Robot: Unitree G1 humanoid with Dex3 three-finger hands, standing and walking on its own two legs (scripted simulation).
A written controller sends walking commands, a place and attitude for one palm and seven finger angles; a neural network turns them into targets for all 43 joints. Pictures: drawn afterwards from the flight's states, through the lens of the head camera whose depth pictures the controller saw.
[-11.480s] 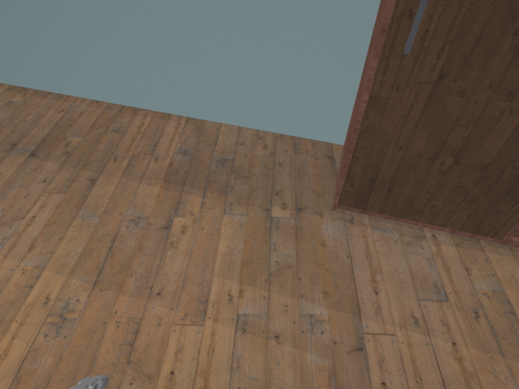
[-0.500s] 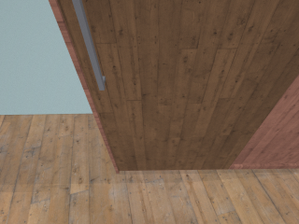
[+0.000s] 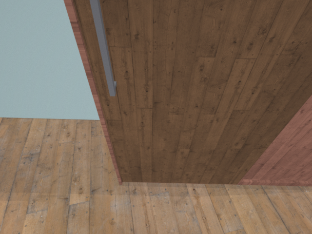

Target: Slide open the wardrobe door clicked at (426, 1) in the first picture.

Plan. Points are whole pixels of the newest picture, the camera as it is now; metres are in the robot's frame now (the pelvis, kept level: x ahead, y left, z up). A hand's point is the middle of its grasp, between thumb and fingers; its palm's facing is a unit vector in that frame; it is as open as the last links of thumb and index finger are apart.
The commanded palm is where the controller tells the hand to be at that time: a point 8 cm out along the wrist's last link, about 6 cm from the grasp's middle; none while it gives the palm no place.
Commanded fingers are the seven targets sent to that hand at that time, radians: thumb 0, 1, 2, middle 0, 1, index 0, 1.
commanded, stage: shuffle to correct the standing spot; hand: left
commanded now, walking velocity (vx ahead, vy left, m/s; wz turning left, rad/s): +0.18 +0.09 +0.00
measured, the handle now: (105, 44) +0.52 +0.18 +0.23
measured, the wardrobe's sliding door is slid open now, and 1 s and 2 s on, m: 0.00 0.00 0.00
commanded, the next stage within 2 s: come to a stop and stand still in 0.10 s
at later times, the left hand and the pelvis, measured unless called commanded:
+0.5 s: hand out of the picture +0.06 +0.21 -0.19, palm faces +0.07 -0.99 -0.15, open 7.4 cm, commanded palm none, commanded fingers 0.00 0.90 0.90 -0.20 -0.30 -0.20 -0.30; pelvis +0.07 +0.05 -0.01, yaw +0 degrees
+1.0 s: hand out of the picture +0.08 +0.19 -0.17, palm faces +0.02 -0.98 -0.21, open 7.3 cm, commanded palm none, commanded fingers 0.00 0.90 0.90 -0.20 -0.30 -0.20 -0.30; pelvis +0.05 +0.01 +0.00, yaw +0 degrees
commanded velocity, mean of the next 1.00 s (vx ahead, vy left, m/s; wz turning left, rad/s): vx -0.02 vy -0.02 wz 0.00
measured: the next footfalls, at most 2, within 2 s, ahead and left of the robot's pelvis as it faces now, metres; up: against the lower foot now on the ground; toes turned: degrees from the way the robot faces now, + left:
left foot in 0.40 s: +0.12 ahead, +0.13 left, +0.00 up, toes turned +2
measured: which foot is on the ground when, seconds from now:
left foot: down 0.00-0.22, up 0.24-0.38, down 0.40-1.00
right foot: down 0.00-1.00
